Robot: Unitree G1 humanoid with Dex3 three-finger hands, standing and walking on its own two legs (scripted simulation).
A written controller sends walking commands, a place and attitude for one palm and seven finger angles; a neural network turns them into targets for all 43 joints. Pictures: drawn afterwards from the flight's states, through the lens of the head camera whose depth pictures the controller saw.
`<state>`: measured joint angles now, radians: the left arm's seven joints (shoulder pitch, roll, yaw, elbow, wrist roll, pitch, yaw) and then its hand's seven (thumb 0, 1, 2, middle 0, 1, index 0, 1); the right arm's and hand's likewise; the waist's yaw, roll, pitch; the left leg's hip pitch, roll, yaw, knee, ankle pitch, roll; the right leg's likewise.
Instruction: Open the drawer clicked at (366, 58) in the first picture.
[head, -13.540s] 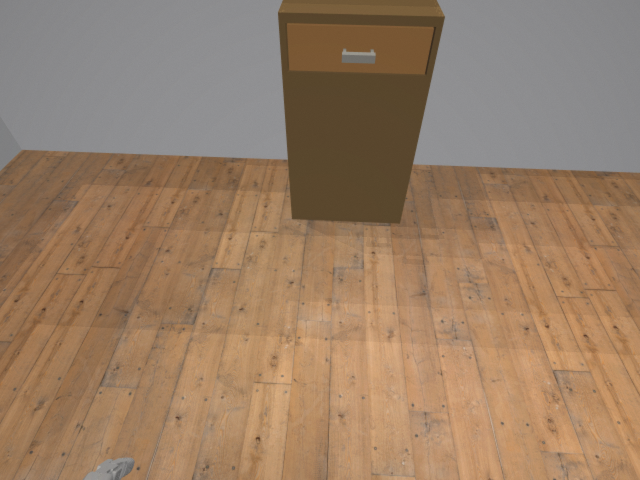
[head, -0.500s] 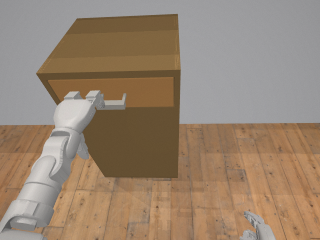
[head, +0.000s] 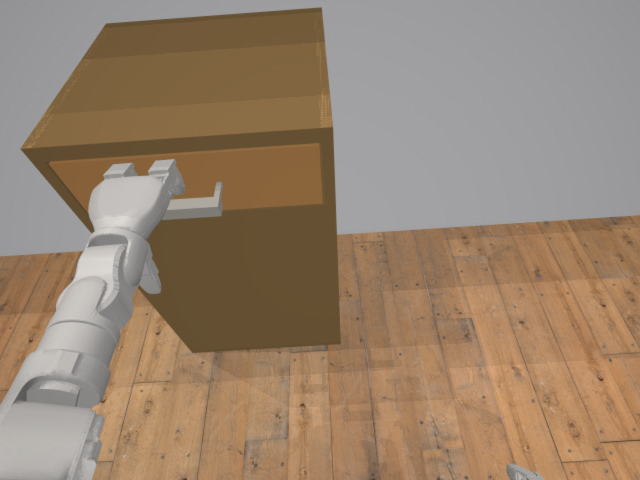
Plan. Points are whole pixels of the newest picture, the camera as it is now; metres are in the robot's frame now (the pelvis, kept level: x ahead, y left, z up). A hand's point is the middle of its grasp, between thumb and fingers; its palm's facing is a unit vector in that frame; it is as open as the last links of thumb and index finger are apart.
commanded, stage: move the hooked fingers above the handle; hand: left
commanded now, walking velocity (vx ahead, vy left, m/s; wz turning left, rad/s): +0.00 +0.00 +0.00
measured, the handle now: (192, 198) +0.55 +0.26 -0.01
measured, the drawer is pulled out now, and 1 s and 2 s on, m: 0.00 0.00 0.00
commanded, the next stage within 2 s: none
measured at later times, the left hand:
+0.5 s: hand (162, 207) +0.46 +0.26 +0.06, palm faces -0.03 +0.04 -1.00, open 13.8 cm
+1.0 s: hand (167, 208) +0.48 +0.27 +0.04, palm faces -0.09 +0.01 -1.00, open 13.8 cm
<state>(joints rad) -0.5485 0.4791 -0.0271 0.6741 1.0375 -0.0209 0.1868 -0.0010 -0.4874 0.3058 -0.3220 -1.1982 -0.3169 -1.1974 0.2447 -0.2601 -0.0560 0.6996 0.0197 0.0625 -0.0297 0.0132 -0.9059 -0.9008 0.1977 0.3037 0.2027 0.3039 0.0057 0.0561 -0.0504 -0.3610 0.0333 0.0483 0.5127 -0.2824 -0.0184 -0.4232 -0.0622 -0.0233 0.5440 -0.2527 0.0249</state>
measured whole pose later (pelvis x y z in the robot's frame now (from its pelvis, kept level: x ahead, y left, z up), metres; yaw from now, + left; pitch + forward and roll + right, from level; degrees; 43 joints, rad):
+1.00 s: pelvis +0.00 +0.02 -0.01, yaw -1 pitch +16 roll +0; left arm -0.81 0.56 0.02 1.03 1.08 -0.07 0.20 0.00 -0.49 0.31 -0.32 -1.20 -0.32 -1.20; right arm 0.38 -0.27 -0.07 0.72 0.00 0.08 -0.02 0.01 -0.91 -0.90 0.20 0.30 0.20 0.30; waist -0.08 0.05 -0.10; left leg -0.59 0.04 0.06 0.66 -0.35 0.00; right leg -0.64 -0.05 0.00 0.63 -0.27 0.05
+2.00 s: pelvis +0.00 +0.01 -0.02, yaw +0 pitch +16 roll -1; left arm -0.86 0.57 0.04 0.99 1.11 -0.18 0.25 0.00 -0.49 0.31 -0.33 -1.20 -0.32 -1.20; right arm 0.33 -0.27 -0.06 0.71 -0.01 0.07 -0.04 0.01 -0.90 -0.90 0.20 0.30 0.20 0.30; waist -0.10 0.03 -0.10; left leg -0.62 0.04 0.04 0.69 -0.36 -0.01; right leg -0.65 -0.06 -0.02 0.66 -0.29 0.04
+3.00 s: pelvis +0.00 +0.01 -0.02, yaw -2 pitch +17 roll +0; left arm -0.90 0.55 0.05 1.10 1.10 0.02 0.28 0.00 -0.49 0.31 -0.38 -1.25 -0.31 -1.21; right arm 0.31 -0.29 -0.04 0.72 0.00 0.09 -0.01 0.01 -0.91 -0.90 0.20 0.30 0.20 0.30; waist -0.10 0.07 -0.10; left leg -0.63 0.05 0.07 0.69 -0.35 0.00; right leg -0.69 -0.05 0.01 0.67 -0.28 0.04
